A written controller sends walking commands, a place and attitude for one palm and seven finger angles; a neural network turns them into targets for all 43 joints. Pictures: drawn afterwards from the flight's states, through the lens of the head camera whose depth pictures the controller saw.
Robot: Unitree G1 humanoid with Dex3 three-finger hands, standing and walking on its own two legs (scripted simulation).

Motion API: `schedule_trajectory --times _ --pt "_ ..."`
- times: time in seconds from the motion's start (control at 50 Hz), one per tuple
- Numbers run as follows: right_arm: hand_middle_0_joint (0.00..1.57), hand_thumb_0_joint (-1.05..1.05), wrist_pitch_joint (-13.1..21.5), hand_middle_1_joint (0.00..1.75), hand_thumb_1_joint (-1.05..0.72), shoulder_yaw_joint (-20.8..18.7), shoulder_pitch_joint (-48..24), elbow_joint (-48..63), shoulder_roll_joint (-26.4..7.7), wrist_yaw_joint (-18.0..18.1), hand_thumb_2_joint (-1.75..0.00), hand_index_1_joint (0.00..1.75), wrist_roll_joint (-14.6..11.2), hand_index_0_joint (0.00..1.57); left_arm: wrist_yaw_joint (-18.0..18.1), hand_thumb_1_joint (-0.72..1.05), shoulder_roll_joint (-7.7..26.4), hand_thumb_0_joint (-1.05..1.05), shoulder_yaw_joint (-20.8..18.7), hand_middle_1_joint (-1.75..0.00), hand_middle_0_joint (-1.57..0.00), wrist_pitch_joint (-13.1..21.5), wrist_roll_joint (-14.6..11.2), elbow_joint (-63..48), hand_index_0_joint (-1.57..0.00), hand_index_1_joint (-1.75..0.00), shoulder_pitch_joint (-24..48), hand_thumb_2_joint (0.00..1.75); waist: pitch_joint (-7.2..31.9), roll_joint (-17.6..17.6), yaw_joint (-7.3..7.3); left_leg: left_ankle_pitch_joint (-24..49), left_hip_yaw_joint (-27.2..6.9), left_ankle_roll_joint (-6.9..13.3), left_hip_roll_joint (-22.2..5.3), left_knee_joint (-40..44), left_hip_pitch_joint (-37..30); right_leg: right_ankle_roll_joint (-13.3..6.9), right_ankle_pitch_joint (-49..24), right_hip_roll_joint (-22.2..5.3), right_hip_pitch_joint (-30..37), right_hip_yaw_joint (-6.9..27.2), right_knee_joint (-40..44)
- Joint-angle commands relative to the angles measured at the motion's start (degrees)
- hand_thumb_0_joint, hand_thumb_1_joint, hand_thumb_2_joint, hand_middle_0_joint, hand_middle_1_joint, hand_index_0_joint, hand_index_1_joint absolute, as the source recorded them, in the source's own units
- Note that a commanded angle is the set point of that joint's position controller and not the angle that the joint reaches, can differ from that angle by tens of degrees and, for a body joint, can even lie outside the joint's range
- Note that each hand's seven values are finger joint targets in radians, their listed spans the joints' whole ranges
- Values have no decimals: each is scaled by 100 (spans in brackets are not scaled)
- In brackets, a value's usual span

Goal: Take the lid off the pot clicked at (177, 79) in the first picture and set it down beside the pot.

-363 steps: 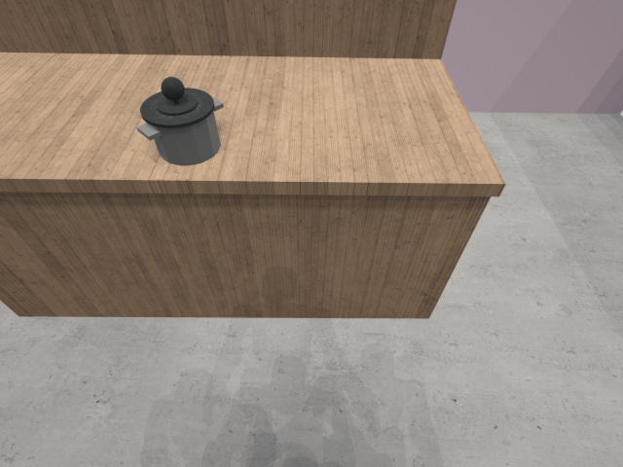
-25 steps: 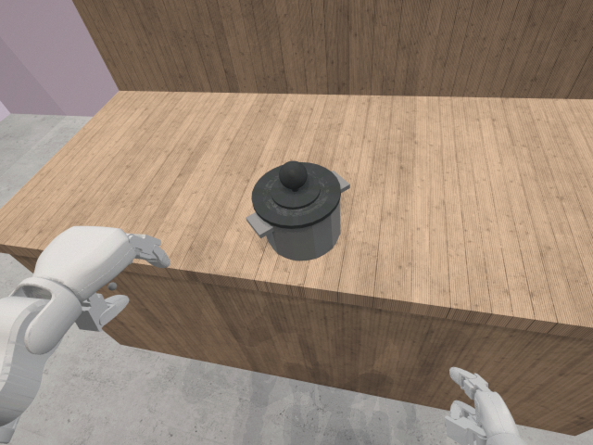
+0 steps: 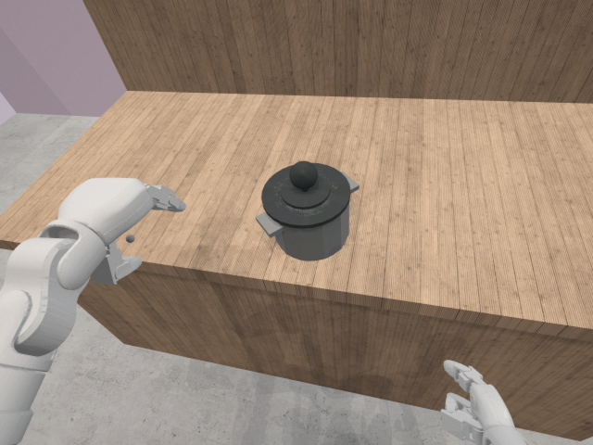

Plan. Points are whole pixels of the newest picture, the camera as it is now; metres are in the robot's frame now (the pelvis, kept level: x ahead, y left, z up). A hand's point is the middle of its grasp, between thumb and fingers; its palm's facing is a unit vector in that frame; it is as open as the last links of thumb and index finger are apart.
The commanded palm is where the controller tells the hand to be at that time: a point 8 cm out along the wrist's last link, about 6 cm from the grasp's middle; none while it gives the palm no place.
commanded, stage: move the open hand above the knob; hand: left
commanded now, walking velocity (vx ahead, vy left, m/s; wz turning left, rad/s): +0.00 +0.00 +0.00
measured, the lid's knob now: (303, 175) +0.52 +0.05 +0.07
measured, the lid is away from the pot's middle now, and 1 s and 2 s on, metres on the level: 0.00 0.00 0.00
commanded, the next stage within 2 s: none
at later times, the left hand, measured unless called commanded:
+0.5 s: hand (202, 205) +0.37 +0.16 +0.15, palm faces -0.17 +0.01 -0.99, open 10.3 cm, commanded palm +0.36 +0.16 +0.21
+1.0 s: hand (255, 175) +0.43 +0.10 +0.15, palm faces -0.22 +0.03 -0.98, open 10.3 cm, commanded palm +0.42 +0.10 +0.21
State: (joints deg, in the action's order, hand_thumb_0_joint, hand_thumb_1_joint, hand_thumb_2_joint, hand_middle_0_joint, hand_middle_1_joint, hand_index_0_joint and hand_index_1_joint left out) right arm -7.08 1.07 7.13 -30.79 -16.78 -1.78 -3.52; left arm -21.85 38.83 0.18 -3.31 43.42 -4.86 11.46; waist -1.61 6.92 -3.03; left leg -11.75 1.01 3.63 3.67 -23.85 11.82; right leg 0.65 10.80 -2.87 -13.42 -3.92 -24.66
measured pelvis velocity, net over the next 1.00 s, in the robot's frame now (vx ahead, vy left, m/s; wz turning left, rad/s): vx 0.01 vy -0.03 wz -0.01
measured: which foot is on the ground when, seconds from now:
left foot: down 0.00-1.00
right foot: down 0.00-1.00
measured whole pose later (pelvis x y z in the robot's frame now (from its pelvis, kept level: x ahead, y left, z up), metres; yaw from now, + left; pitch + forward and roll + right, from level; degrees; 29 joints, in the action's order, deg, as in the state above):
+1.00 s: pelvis +0.01 -0.03 +0.00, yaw -1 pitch +2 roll +2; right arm -8.8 0.9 7.8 -34.0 -17.1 -1.2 -5.1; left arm -21.5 27.4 16.7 -11.0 48.4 22.2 41.8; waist 0.3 6.1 1.1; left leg -14.0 1.2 1.5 2.5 -26.3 14.3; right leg -1.5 14.9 -1.8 -17.8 -3.6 -30.7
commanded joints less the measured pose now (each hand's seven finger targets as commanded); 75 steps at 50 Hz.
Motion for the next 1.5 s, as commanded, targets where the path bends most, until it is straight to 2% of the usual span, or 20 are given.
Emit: schedule_trajectory --times 0.0,0.02,0.04,0.12,0.14,0.22,0.38,0.44,0.48,0.52,0.66,0.68,0.78,0.82,0.92,0.98,1.02,1.08,1.24,1.48 --pt "20 0 248 30 -90 -193 -764 852 -618 57 -90 30 39 20 141 -33 1543 0 -823 -8 -82 -29 150 -934 -82 -8 2220 143 1617 -389 98 1025 -439 -112 -217 350 -457 -218 -525 221 520 83 221" --pt "20 0 296 30 -90 -208 -756 933 -647 25 -90 30 27 20 185 -33 1725 0 -1029 -8 -82 -27 163 -1147 -82 -8 2228 143 1753 -227 115 1228 -499 -103 -231 200 -619 -263 -685 261 559 143 100" --pt "20 0 269 30 -90 -117 -872 884 -534 27 -90 30 50 20 92 -33 1439 0 -647 -8 -82 -59 240 -979 -82 -8 2606 143 1957 -133 116 1350 -483 -119 -175 277 -614 -244 -685 232 610 99 120" --pt "20 0 296 30 -90 -191 -716 878 -577 -49 -90 30 1 20 121 -33 1254 0 -643 -8 -82 -167 194 -677 -82 -8 2354 143 1732 -351 124 1426 -513 -140 -210 151 -586 -277 -838 258 511 103 14" --pt "20 0 241 30 -90 -129 -808 867 -507 -57 -90 30 20 20 35 -33 833 0 -158 -8 -82 -229 219 -559 -82 -8 2569 143 1796 -406 145 1468 -450 -144 -173 247 -561 -251 -838 237 540 61 56" --pt "20 0 282 30 -90 -183 -751 899 -567 -105 -90 30 3 20 170 -33 1149 0 -462 -8 -82 -297 320 -607 -82 -8 2627 143 1799 -421 101 1375 -456 -132 -194 110 -519 -290 -869 252 534 133 -62" --pt "20 0 204 30 -90 -112 -761 842 -522 -63 -90 30 -45 20 248 -33 957 0 -152 -8 -82 -486 440 24 -82 -8 3293 143 1822 -560 120 1180 -290 -139 -140 157 -241 -261 -905 197 646 161 -104" --pt "20 0 192 30 -90 -93 -815 874 -430 -109 -90 30 -52 20 202 -33 360 0 418 -8 -82 -554 413 -137 -82 -8 3567 143 2040 -523 210 1367 -289 -124 -110 72 -392 -260 -1033 194 641 148 -164" --pt "20 0 150 30 -90 -108 -761 788 -507 -76 -90 30 -86 20 238 -33 477 0 377 -8 -82 -628 462 308 -82 -8 3735 143 1660 -642 256 1008 -268 -142 -141 134 -188 -240 -820 198 450 142 -101" --pt "20 0 154 30 -90 -155 -741 785 -553 -54 -90 30 -91 20 292 -33 850 0 34 -8 -82 -637 480 307 -82 -8 3958 143 1820 -794 247 867 -258 -81 -131 19 -144 -251 -813 179 567 234 -137" --pt "20 0 159 30 -90 -122 -680 697 -525 0 -90 30 -113 20 238 -33 768 0 182 -8 -82 -658 514 907 -82 -8 4348 143 2014 -777 260 1112 -160 -79 -83 -8 -49 -206 -1284 126 794 280 -226" --pt "20 0 137 30 -90 -95 -708 685 -495 6 -90 30 -120 20 213 -33 370 0 529 -8 -82 -712 510 1194 -82 -8 4414 143 1812 -867 305 985 -143 -83 -63 12 35 -193 -1184 122 654 252 -202" --pt "20 0 106 30 -90 -148 -709 678 -491 26 -90 30 -130 20 170 -33 195 0 800 -8 -82 -719 551 1012 -82 -8 5215 143 2137 -635 384 1035 -147 -42 -42 -41 -165 -205 -1264 101 645 295 -234" --pt "20 0 114 30 -90 -178 -613 646 -532 31 -90 30 -118 20 227 -33 580 0 426 -8 -82 -675 559 1122 -82 -8 5254 143 2295 -825 364 1052 -158 -15 -57 -144 -143 -211 -1329 101 759 356 -260" --pt "20 0 60 30 -90 -172 -525 547 -543 41 -90 30 -142 20 317 -33 366 0 556 -8 -82 -746 578 1761 -82 -8 5512 143 2228 -1016 368 989 -121 -19 -59 -112 42 -193 -1404 80 768 360 -269" --pt "20 0 23 30 -90 -156 -515 476 -485 60 -90 30 -156 20 343 -33 -135 0 1042 -8 -82 -841 652 2095 -82 -8 5957 143 2205 -892 461 981 -112 -19 -43 -80 -37 -196 -1360 103 589 317 -274" --pt "20 0 28 30 -90 -175 -445 448 -548 72 -90 30 -137 20 387 -33 253 0 698 -8 -82 -830 651 2204 -82 -8 6116 143 2378 -995 446 993 -128 -5 -53 -134 20 -202 -1455 89 742 373 -295" --pt "20 0 -5 30 -90 -156 -368 329 -502 113 -90 30 -156 20 378 -33 -328 0 1224 -8 -82 -927 700 2757 -82 -8 6559 143 2184 -952 574 857 -101 -16 -52 -61 32 -188 -1304 108 479 300 -271" --pt "20 0 38 30 -90 -167 -27 138 -536 218 -90 30 -82 20 495 -33 -229 0 1038 -8 -82 -911 751 3698 -82 -8 7265 143 2510 -1256 641 900 -82 30 -52 -44 103 -171 -1523 116 654 373 -267" --pt "20 0 121 30 -90 -219 389 -70 -517 219 -90 30 -12 20 678 -33 -720 0 1305 -8 -82 -974 897 4428 -82 -8 7880 143 2802 -988 723 1644 -122 41 -111 -94 -137 -233 -2095 163 433 307 -375"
